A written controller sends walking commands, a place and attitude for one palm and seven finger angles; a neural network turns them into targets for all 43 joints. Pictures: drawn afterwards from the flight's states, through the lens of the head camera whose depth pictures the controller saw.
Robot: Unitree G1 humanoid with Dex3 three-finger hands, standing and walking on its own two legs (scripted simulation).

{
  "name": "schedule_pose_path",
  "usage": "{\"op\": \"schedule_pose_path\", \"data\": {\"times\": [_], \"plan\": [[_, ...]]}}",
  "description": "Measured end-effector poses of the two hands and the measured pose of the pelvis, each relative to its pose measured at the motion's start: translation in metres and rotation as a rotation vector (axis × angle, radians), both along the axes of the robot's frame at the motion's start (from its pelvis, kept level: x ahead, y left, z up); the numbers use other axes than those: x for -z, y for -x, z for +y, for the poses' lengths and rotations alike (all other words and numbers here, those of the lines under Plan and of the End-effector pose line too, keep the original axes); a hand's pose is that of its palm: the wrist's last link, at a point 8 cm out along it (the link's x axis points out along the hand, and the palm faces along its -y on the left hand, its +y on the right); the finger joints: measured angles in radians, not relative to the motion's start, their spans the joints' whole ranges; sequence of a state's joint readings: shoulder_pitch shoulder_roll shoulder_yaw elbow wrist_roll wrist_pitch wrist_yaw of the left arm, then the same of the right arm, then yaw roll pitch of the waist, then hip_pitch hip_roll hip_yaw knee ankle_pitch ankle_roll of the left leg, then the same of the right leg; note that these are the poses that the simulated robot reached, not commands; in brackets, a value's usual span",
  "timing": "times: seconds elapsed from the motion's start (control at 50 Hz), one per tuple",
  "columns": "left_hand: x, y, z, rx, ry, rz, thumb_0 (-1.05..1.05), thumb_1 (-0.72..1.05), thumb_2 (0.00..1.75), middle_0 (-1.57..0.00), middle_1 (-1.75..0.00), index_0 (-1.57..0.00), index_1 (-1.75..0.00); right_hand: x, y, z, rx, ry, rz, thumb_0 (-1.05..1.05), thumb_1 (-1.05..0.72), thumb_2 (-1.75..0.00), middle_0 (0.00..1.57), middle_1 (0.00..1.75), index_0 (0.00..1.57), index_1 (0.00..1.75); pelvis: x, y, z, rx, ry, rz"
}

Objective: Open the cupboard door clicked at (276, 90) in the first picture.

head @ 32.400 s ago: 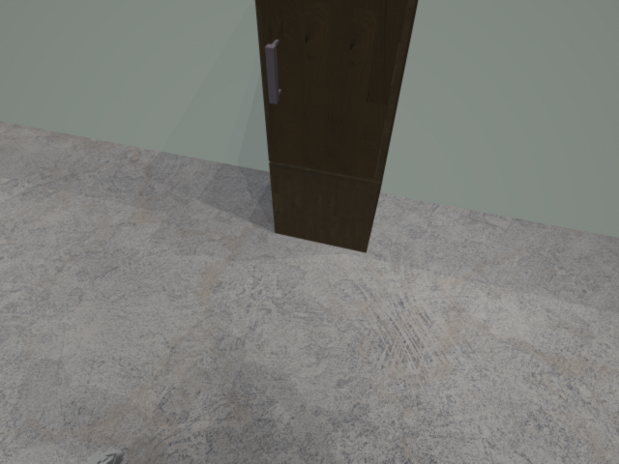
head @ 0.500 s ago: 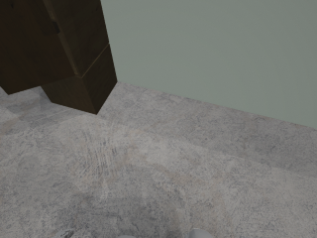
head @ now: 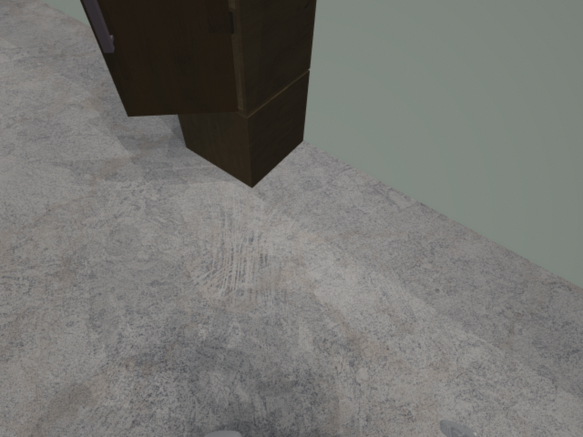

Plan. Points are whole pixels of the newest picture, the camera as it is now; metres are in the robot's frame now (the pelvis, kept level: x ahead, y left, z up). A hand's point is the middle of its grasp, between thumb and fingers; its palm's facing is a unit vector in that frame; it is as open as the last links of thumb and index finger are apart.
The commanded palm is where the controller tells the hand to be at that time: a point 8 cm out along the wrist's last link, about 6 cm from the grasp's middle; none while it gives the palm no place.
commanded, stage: turn to face it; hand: left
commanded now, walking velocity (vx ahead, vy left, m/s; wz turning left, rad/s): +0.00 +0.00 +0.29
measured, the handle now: (99, 15) +1.01 +0.57 +0.01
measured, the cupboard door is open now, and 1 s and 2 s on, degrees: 44 44 44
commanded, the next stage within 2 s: take the last steps up to it in 0.28 s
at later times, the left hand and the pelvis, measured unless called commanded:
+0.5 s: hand out of the picture +0.02 +0.14 -0.14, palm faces +0.17 -0.95 -0.25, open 7.4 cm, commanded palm none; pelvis +0.00 -0.05 +0.02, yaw +8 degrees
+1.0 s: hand out of the picture +0.02 +0.23 -0.16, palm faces +0.30 -0.93 -0.20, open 7.4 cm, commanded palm none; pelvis +0.07 +0.05 +0.02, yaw +13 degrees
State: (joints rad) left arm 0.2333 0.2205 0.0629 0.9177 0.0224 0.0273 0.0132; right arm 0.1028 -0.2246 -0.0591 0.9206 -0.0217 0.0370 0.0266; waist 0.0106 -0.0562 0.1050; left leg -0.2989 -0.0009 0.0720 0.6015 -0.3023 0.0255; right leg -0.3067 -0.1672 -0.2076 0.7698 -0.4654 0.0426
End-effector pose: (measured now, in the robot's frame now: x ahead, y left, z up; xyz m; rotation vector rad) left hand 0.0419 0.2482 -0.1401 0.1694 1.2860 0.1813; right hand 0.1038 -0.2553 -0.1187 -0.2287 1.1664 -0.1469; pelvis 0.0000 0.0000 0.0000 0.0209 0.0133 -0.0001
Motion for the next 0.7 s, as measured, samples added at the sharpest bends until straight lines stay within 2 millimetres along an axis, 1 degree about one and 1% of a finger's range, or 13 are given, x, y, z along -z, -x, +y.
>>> {"op": "schedule_pose_path", "data": {"times": [0.04,0.08,0.16,0.24,0.32,0.36,0.4,0.48,0.54,0.62,0.66,0.7], "plan": [[0.0,0.007,0.009,-0.024,-0.015,0.03,0.01,0.91,0.9,-0.2,-0.3,-0.2,-0.3,-0.004,-0.007,0.007,-0.027,0.008,-0.014,0.0,-0.91,-0.9,0.2,0.3,0.2,0.3,-0.002,0.001,0.001,-0.009,0.003,-0.001],[-0.004,0.01,0.014,-0.045,-0.024,0.039,0.01,0.91,0.9,-0.2,-0.3,-0.2,-0.29,-0.007,-0.008,0.012,-0.044,0.01,-0.016,0.0,-0.9,-0.9,0.2,0.3,0.2,0.3,-0.006,0.001,0.0,-0.023,0.009,0.0],[-0.017,0.007,0.014,-0.066,-0.038,0.012,0.01,0.91,0.9,-0.2,-0.3,-0.19,-0.29,-0.007,-0.005,0.016,-0.068,-0.007,0.007,0.0,-0.9,-0.9,0.2,0.3,0.2,0.3,-0.013,0.001,-0.004,-0.043,0.016,0.001],[-0.025,0.001,0.003,-0.067,-0.052,-0.02,0.01,0.91,0.9,-0.2,-0.3,-0.19,-0.29,0.001,0.004,0.011,-0.072,-0.039,0.038,0.0,-0.9,-0.9,0.2,0.3,0.2,0.3,-0.014,0.001,-0.016,-0.061,0.015,0.001],[-0.027,-0.002,-0.018,-0.065,-0.075,-0.061,0.01,0.91,0.9,-0.2,-0.3,-0.19,-0.29,0.019,0.011,-0.005,-0.061,-0.077,0.068,0.0,-0.9,-0.9,0.2,0.3,0.2,0.3,-0.006,0.0,-0.035,-0.079,-0.007,0.0],[-0.029,0.003,-0.03,-0.069,-0.077,-0.066,0.01,0.91,0.9,-0.2,-0.3,-0.19,-0.29,0.025,0.014,-0.014,-0.056,-0.085,0.088,0.0,-0.9,-0.9,0.2,0.3,0.2,0.3,-0.005,0.001,-0.04,-0.097,-0.003,-0.012],[-0.032,0.01,-0.041,-0.081,-0.068,-0.062,0.01,0.91,0.9,-0.2,-0.3,-0.19,-0.29,0.024,0.016,-0.021,-0.057,-0.083,0.113,0.0,-0.9,-0.9,0.2,0.3,0.2,0.3,-0.009,0.0,-0.044,-0.109,-0.009,-0.018],[-0.035,0.027,-0.061,-0.118,-0.032,-0.034,0.01,0.91,0.9,-0.2,-0.3,-0.2,-0.29,0.015,0.015,-0.03,-0.07,-0.073,0.133,0.0,-0.9,-0.9,0.2,0.3,0.2,0.3,-0.017,-0.002,-0.049,-0.132,-0.018,-0.021],[-0.034,0.044,-0.066,-0.166,-0.018,-0.015,0.01,0.92,0.9,-0.2,-0.3,-0.2,-0.3,0.008,0.011,-0.031,-0.099,-0.064,0.148,0.0,-0.91,-0.9,0.2,0.3,0.2,0.3,-0.022,-0.006,-0.05,-0.158,-0.021,-0.018],[-0.032,0.073,-0.066,-0.238,0.006,0.027,0.01,0.92,0.9,-0.2,-0.3,-0.2,-0.3,0.001,-0.005,-0.021,-0.158,-0.052,0.161,0.0,-0.91,-0.9,0.2,0.3,0.2,0.3,-0.025,-0.011,-0.044,-0.197,-0.02,-0.014],[-0.03,0.09,-0.064,-0.277,0.018,0.063,0.01,0.92,0.9,-0.2,-0.3,-0.2,-0.3,-0.002,-0.02,-0.011,-0.193,-0.048,0.153,0.0,-0.91,-0.9,0.19,0.3,0.2,0.3,-0.025,-0.015,-0.037,-0.215,-0.019,-0.012],[-0.028,0.107,-0.061,-0.314,0.032,0.105,0.01,0.92,0.9,-0.2,-0.3,-0.2,-0.3,-0.004,-0.038,0.003,-0.23,-0.046,0.133,0.01,-0.91,-0.9,0.19,0.3,0.2,0.3,-0.025,-0.019,-0.029,-0.23,-0.017,-0.01]]}}
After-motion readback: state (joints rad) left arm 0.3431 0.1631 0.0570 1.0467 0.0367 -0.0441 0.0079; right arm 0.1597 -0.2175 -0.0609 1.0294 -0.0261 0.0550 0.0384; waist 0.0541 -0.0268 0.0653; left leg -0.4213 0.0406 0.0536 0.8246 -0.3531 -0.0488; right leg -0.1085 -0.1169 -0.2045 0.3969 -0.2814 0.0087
